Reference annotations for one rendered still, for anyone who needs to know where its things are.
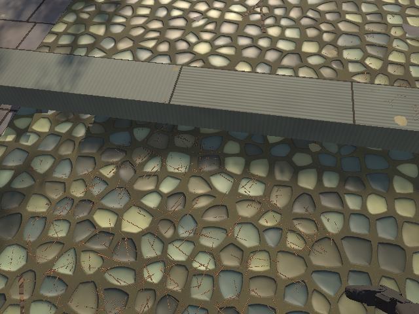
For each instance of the right robot hand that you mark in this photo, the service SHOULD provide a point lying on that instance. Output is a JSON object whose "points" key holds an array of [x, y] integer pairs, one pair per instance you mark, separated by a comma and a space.
{"points": [[384, 298]]}

